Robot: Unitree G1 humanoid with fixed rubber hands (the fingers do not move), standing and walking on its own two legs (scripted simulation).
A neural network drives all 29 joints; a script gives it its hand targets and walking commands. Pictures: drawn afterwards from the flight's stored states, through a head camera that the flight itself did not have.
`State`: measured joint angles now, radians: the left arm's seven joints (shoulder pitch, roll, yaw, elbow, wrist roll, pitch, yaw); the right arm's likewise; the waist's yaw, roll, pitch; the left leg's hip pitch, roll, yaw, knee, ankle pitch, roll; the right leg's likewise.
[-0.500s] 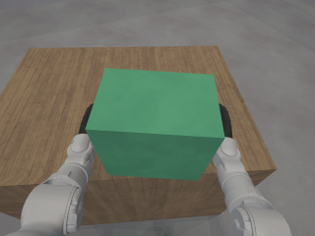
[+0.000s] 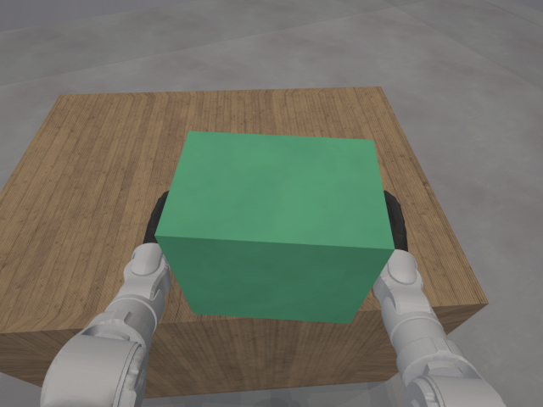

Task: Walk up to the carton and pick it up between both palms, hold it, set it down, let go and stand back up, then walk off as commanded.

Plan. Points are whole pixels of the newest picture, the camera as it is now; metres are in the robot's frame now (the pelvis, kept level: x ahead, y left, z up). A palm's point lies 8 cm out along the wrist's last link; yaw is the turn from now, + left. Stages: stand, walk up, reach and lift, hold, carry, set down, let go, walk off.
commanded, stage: reach and lift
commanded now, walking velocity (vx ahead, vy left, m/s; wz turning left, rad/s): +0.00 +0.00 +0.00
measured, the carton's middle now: (275, 234) +0.39 -0.03 +0.02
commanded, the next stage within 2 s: none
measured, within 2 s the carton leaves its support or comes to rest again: leaves its support in 0.20 s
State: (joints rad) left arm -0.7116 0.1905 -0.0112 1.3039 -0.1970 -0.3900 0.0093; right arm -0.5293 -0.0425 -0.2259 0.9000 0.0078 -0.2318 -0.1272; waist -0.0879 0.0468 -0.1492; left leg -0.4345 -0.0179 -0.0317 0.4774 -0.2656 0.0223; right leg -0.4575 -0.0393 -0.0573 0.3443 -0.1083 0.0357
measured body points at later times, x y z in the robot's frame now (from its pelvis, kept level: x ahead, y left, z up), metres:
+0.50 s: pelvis -0.02 -0.01 +0.00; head +0.02 -0.02 +0.45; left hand +0.40 +0.15 +0.05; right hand +0.36 -0.22 +0.04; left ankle -0.03 +0.10 -0.74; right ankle +0.02 -0.15 -0.74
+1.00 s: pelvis -0.01 -0.01 +0.01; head -0.01 -0.01 +0.46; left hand +0.40 +0.15 +0.11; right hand +0.37 -0.22 +0.11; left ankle -0.03 +0.10 -0.74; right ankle +0.02 -0.15 -0.74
